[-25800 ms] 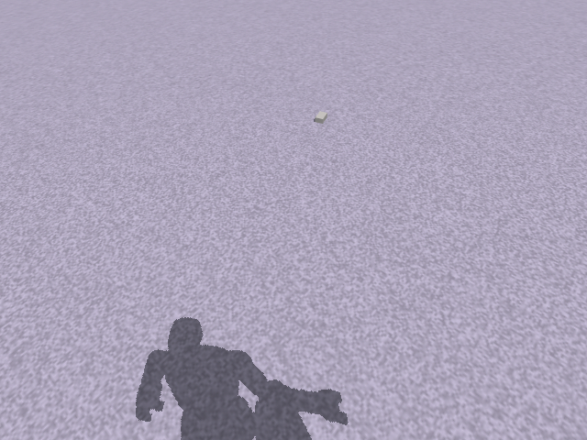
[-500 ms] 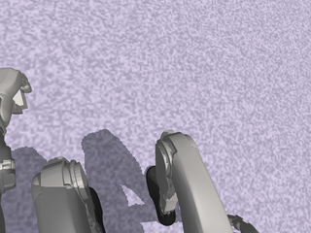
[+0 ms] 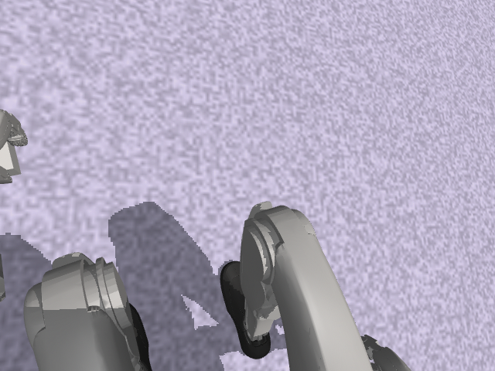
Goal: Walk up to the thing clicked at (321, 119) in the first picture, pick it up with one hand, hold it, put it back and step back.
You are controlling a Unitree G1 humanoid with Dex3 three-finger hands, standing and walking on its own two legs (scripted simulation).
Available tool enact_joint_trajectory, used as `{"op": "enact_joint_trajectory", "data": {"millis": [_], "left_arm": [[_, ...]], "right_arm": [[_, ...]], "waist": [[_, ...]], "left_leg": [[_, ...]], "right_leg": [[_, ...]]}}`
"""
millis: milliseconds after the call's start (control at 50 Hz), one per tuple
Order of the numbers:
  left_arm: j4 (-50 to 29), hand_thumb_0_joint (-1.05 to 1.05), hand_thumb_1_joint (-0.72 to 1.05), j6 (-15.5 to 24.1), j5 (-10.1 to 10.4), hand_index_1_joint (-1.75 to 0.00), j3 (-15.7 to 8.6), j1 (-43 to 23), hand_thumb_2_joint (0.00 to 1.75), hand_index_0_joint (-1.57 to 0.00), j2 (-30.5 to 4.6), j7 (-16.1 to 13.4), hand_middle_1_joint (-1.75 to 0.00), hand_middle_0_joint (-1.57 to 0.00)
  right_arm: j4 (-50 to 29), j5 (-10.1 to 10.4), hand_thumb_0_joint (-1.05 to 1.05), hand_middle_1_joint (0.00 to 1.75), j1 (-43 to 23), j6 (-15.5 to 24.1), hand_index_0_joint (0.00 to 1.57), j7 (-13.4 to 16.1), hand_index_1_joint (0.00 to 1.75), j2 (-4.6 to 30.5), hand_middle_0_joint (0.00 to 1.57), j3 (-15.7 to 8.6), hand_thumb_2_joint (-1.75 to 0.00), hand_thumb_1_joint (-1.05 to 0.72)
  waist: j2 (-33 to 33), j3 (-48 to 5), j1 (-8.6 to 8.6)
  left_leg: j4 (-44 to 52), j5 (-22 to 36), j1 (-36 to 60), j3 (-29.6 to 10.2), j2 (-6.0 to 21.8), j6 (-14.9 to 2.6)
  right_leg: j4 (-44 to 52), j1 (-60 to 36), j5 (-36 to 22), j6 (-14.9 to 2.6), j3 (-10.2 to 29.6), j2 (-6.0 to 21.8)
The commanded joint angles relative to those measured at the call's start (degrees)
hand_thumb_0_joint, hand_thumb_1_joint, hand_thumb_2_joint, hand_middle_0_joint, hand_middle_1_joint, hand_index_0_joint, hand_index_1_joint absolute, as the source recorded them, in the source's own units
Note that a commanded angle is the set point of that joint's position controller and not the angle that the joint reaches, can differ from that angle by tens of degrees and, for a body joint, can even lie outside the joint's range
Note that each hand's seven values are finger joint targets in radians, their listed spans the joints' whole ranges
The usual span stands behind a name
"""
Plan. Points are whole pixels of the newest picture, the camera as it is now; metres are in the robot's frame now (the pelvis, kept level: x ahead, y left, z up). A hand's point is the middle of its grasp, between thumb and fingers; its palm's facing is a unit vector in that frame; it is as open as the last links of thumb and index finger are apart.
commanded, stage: rest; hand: left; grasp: from above
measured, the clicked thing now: out of the picture +0.50 +0.31 -0.23
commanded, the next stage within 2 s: open in 1.32 s
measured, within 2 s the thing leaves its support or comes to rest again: rests again in 0.98 s
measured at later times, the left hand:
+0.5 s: hand (8, 158) +0.49 +0.29 -0.23, palm faces -0.47 -0.09 -0.88, open 7.2 cm
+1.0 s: hand (13, 161) +0.49 +0.28 -0.25, palm faces -0.46 -0.09 -0.88, open 6.8 cm
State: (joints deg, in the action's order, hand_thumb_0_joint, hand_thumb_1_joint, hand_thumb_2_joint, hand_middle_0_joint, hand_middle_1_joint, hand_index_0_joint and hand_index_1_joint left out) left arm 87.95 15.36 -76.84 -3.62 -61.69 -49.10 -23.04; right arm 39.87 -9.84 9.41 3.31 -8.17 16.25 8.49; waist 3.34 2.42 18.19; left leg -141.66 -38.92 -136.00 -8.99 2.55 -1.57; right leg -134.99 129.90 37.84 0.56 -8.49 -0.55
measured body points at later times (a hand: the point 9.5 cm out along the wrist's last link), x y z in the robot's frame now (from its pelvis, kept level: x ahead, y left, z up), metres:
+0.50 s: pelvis +0.00 +0.00 -0.01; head +0.28 +0.10 +0.33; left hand +0.51 +0.29 -0.18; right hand +0.02 -0.26 -0.08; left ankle +0.07 +0.12 -0.28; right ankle +0.11 -0.11 -0.28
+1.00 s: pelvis +0.00 +0.00 -0.01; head +0.28 +0.11 +0.32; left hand +0.51 +0.29 -0.20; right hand +0.03 -0.25 -0.07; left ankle +0.07 +0.12 -0.28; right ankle +0.11 -0.11 -0.28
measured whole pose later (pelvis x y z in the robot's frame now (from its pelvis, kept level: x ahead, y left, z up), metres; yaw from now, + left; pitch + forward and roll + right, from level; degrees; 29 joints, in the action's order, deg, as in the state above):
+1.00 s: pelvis +0.00 +0.00 -0.01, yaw -4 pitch +28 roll -14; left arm 97.3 14.4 -77.7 -5.1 -63.2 -57.6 -31.3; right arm 36.5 -14.0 7.5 10.0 -11.7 18.0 16.9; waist 7.5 8.4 23.0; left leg -146.5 -40.9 -136.1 -13.2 2.9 -1.5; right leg -136.6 129.0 37.8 1.4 -11.7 -2.1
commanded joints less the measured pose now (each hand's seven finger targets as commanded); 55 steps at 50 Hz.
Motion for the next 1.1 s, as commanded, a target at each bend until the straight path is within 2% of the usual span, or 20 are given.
{"op": "enact_joint_trajectory", "data": {"millis": [0, 40, 100, 120, 140, 160, 220, 300, 360, 380, 420, 500, 520, 620, 660, 720, 820, 860, 1040, 1080], "left_arm": [[-8.20, 0.00, 0.68, -0.23, -0.29, -0.23, -2.10, -20.01, 0.31, -1.11, -14.76, -4.33, -0.26, -1.08], [-7.42, 0.00, 0.68, -0.94, -0.22, -0.23, -3.06, -19.48, 0.35, -1.09, -14.98, -5.03, -0.26, -1.06], [-2.58, 0.00, 0.67, -1.45, 0.48, -0.24, -0.96, -19.35, 0.33, -1.08, -12.71, -5.52, -0.28, -1.04], [-3.35, 0.00, 0.66, -1.49, 0.33, -0.23, -2.95, -19.53, 0.32, -1.07, -15.59, -5.62, -0.27, -1.04], [-2.57, 0.00, 0.64, -1.73, 0.61, -0.23, -0.70, -19.09, 0.33, -1.07, -13.68, -5.17, -0.27, -1.03], [-3.29, 0.00, 0.63, -1.68, 1.01, -0.24, -3.33, -19.01, 0.35, -1.06, -16.61, -5.68, -0.27, -1.03], [-1.83, 0.00, 0.65, -1.77, 0.73, -0.25, -2.96, -17.58, 0.34, -1.07, -15.81, -5.27, -0.29, -1.03], [-3.27, 0.00, 0.66, -1.06, 1.47, -0.27, -4.02, -17.42, 0.32, -1.07, -18.96, -5.28, -0.32, -1.02], [-1.65, 0.00, 0.69, -0.77, 0.81, -0.28, -4.29, -16.98, 0.35, -1.10, -19.69, -5.60, -0.33, -1.05], [-4.00, 0.00, 0.70, -0.44, 0.73, -0.27, -5.31, -16.48, 0.36, -1.11, -21.82, -6.10, -0.31, -1.07], [-3.36, 0.00, 0.72, -0.34, 0.61, -0.28, -5.44, -16.56, 0.34, -1.12, -21.31, -6.64, -0.33, -1.06], [-2.27, 0.00, 0.74, -0.27, 0.08, -0.28, -4.88, -16.75, 0.33, -1.13, -21.93, -7.76, -0.33, -1.08], [-2.59, 0.00, 0.74, -0.27, 0.41, -0.28, -5.52, -16.38, 0.34, -1.13, -22.40, -8.18, -0.34, -1.07], [-0.11, 0.00, 0.76, -0.67, 0.14, -0.28, -3.31, -16.55, 0.34, -1.14, -19.90, -8.92, -0.34, -1.08], [0.75, 0.00, 0.75, -0.99, 0.34, -0.29, -3.51, -16.29, 0.34, -1.13, -20.55, -9.28, -0.35, -1.07], [1.84, 0.00, 0.75, -1.36, 0.45, -0.27, -1.79, -16.65, 0.35, -1.14, -18.28, -9.11, -0.32, -1.09], [2.06, 0.00, 0.75, -1.18, 0.44, -0.28, -1.38, -16.92, 0.32, -1.13, -19.34, -9.31, -0.35, -1.07], [0.48, 0.00, 0.76, -0.85, 0.40, -0.28, -2.32, -18.06, 0.33, -1.14, -21.34, -9.94, -0.34, -1.08], [3.00, 0.00, 0.74, -1.49, 0.56, -0.29, -2.14, -17.83, 0.31, -1.12, -21.58, -11.97, -0.35, -1.06], [3.95, 0.00, 0.74, -1.98, 0.88, -0.29, -0.68, -17.60, 0.30, -1.12, -19.73, -11.76, -0.36, -1.05]], "right_arm": [[0.38, -0.56, 0.00, 0.30, 12.21, 0.58, 0.20, 0.56, 0.30, 16.36, 0.20, -4.61, -0.90, -0.91], [0.26, -0.89, 0.00, 0.30, 12.79, 1.09, 0.20, 0.41, 0.30, 16.56, 0.20, -4.41, -0.89, -0.90], [0.54, -1.14, 0.00, 0.30, 12.21, 1.80, 0.20, 0.15, 0.30, 16.68, 0.20, -3.69, -0.89, -0.90], [-0.08, -1.42, 0.00, 0.30, 12.66, 2.18, 0.20, 0.03, 0.30, 17.26, 0.20, -3.58, -0.89, -0.90], [0.11, -1.24, 0.00, 0.30, 12.67, 2.37, 0.20, -0.10, 0.30, 16.83, 0.20, -3.17, -0.89, -0.90], [-0.05, -1.36, 0.00, 0.30, 12.62, 2.46, 0.20, 0.13, 0.30, 17.45, 0.20, -3.35, -0.89, -0.90], [-0.09, -1.84, 0.00, 0.30, 13.10, 3.03, 0.20, -0.25, 0.30, 17.45, 0.20, -2.51, -0.89, -0.90], [-0.52, -2.00, 0.00, 0.30, 12.69, 3.21, 0.20, -0.23, 0.30, 17.75, 0.20, -1.68, -0.89, -0.90], [-1.07, -2.53, 0.00, 0.30, 12.56, 3.44, 0.20, -0.55, 0.30, 17.91, 0.20, -0.63, -0.90, -0.90], [-0.64, -2.53, 0.00, 0.30, 12.60, 3.20, 0.20, -0.45, 0.30, 18.38, 0.20, -1.02, -0.90, -0.90], [-0.94, -2.65, 0.00, 0.30, 12.54, 3.34, 0.20, -0.50, 0.30, 18.68, 0.20, -0.73, -0.90, -0.91], [-1.30, -3.15, 0.00, 0.30, 12.04, 3.93, 0.20, -0.97, 0.30, 19.27, 0.20, -0.31, -0.90, -0.91], [-1.35, -3.16, 0.00, 0.30, 11.71, 3.99, 0.20, -0.80, 0.30, 19.63, 0.20, -0.44, -0.90, -0.92], [-1.66, -3.38, 0.00, 0.30, 10.63, 4.89, 0.20, -1.51, 0.30, 19.78, 0.20, -0.08, -0.90, -0.91], [-1.67, -3.32, 0.00, 0.30, 9.99, 5.11, 0.20, -1.48, 0.30, 19.80, 0.20, 0.06, -0.90, -0.90], [-1.50, -3.73, 0.00, 0.30, 10.55, 5.81, 0.20, -2.03, 0.30, 19.84, 0.20, 0.54, -0.90, -0.90], [-1.88, -3.77, 0.00, 0.30, 10.07, 6.45, 0.20, -2.47, 0.30, 20.04, 0.20, 1.69, -0.90, -0.90], [-1.74, -3.53, 0.00, 0.30, 9.64, 6.50, 0.20, -2.36, 0.30, 20.51, 0.20, 1.78, -0.90, -0.90], [-2.63, -4.02, 0.00, 0.30, 8.58, 7.66, 0.20, -3.22, 0.30, 21.27, 0.20, 2.70, -0.90, -0.90], [-3.45, -4.25, 0.00, 0.30, 8.43, 8.22, 0.20, -3.51, 0.30, 21.22, 0.20, 2.82, -0.90, -0.90]], "waist": [[-26.93, -39.68, 1.63], [-26.32, -38.57, 2.40], [-23.94, -35.14, 3.68], [-23.39, -34.55, 4.02], [-23.42, -34.45, 3.52], [-22.83, -36.04, 3.22], [-23.21, -35.08, 4.04], [-23.47, -38.00, 3.46], [-23.21, -35.00, 4.75], [-25.17, -37.69, 3.53], [-25.90, -36.89, 4.43], [-26.02, -34.52, 5.31], [-26.16, -34.33, 4.52], [-27.13, -31.41, 6.29], [-26.10, -31.75, 5.58], [-25.15, -30.26, 7.33], [-26.69, -30.94, 7.45], [-28.76, -32.07, 6.41], [-27.67, -30.00, 7.50], [-27.00, -29.18, 8.11]], "left_leg": [[14.20, 10.78, 33.20, 3.23, -0.94, 0.80], [13.33, 12.10, 32.96, 3.50, -0.90, 0.63], [12.64, 9.23, 29.36, 3.15, -0.85, 0.31], [12.03, 9.63, 28.91, 3.38, -0.83, 0.14], [12.14, 8.78, 27.67, 3.50, -0.82, -0.01], [12.01, 9.84, 28.08, 3.33, -0.79, 0.06], [11.26, 10.78, 28.51, 3.24, -0.75, 0.23], [10.59, 12.07, 28.67, 2.92, -0.42, 0.09], [9.53, 11.87, 27.50, 2.87, -0.40, 0.16], [10.18, 13.33, 28.88, 2.78, -0.16, 0.31], [9.54, 14.78, 30.13, 2.31, -0.12, 0.67], [9.21, 12.49, 28.83, 2.30, 0.06, 0.38], [9.40, 12.38, 29.00, 2.09, 0.10, 0.54], [10.23, 10.59, 29.34, 1.07, 0.43, 0.90], [10.35, 9.68, 28.57, 0.81, 0.46, 0.69], [9.52, 10.00, 28.27, 1.18, 0.43, 0.42], [9.73, 11.83, 30.30, 0.50, 0.66, 0.87], [11.17, 12.18, 31.97, -0.50, 0.73, 1.51], [10.09, 11.26, 29.51, -0.19, 0.93, 1.06], [9.72, 10.31, 29.34, 0.01, 0.97, 0.83]], "right_leg": [[11.20, -16.68, -13.21, -2.75, -3.96, -3.04], [10.83, -16.71, -14.39, -2.47, -4.00, -2.79], [11.27, -15.49, -12.39, -2.46, -4.25, -3.07], [11.40, -16.24, -12.78, -2.29, -4.18, -2.99], [11.53, -17.07, -12.06, -2.28, -3.67, -3.28], [11.59, -18.01, -12.94, -2.17, -4.04, -3.18], [11.09, -18.67, -13.61, -2.27, -4.19, -3.22], [11.40, -22.30, -15.38, -1.85, -4.19, -3.63], [10.97, -21.61, -14.93, -2.12, -4.44, -3.63], [10.95, -23.78, -16.35, -1.98, -4.28, -4.01], [10.30, -22.56, -17.19, -2.31, -4.96, -3.94], [10.29, -21.72, -15.94, -2.07, -4.87, -4.18], [10.73, -21.09, -15.43, -2.27, -5.34, -4.20], [9.66, -18.40, -14.04, -2.36, -6.35, -4.37], [9.84, -18.55, -13.62, -2.22, -6.47, -4.45], [10.00, -19.38, -14.64, -1.66, -6.31, -4.50], [9.41, -20.14, -15.90, -1.73, -6.73, -4.52], [8.71, -19.12, -15.61, -2.06, -7.35, -4.33], [9.35, -20.21, -15.82, -1.82, -7.11, -4.93], [9.86, -20.22, -15.27, -1.65, -7.06, -4.99]]}}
